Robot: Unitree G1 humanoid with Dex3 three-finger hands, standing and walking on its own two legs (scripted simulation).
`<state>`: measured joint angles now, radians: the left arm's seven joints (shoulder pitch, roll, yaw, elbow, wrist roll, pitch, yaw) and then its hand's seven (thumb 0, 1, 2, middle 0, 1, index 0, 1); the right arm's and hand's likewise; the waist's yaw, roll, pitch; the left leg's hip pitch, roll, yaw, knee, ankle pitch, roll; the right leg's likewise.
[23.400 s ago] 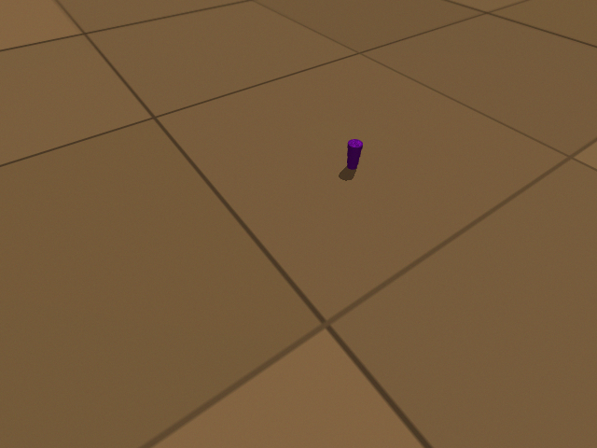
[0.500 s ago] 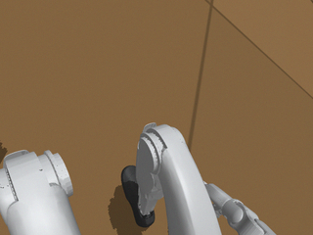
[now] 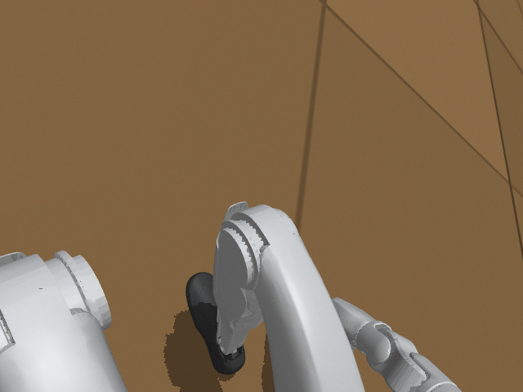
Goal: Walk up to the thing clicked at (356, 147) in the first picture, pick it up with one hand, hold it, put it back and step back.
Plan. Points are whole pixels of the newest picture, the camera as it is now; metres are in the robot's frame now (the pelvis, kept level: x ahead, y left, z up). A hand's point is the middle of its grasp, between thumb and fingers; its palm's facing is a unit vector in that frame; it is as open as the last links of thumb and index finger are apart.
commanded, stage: lower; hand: left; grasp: from the side
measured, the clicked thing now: out of the picture +0.45 +0.30 -0.19
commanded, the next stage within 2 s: loosen in 0.12 s
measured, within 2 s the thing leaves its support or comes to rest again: rests again in 1.30 s
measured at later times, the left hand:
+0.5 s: hand out of the picture +0.45 +0.30 -0.17, palm faces +0.38 -0.92 +0.00, open 10.9 cm
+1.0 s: hand out of the picture +0.46 +0.33 -0.14, palm faces +0.43 -0.90 +0.01, open 16.5 cm
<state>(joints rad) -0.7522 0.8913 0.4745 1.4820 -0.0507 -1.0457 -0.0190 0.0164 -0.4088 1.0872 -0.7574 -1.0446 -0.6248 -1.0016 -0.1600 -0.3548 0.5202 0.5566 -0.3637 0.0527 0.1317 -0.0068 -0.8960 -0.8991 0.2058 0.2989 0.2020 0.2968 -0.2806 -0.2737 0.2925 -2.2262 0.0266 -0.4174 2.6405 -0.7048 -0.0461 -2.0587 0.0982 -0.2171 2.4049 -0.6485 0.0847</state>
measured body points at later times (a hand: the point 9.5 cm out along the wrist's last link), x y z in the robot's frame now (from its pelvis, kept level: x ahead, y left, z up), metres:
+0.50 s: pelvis +0.00 +0.00 +0.00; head +0.23 +0.20 +0.32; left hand +0.43 +0.35 -0.17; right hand +0.16 -0.24 -0.03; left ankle +0.08 +0.13 -0.26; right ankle +0.14 -0.13 -0.25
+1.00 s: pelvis +0.00 +0.01 +0.00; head +0.23 +0.20 +0.33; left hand +0.43 +0.38 -0.14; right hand +0.16 -0.24 -0.03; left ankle +0.08 +0.13 -0.26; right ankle +0.14 -0.13 -0.25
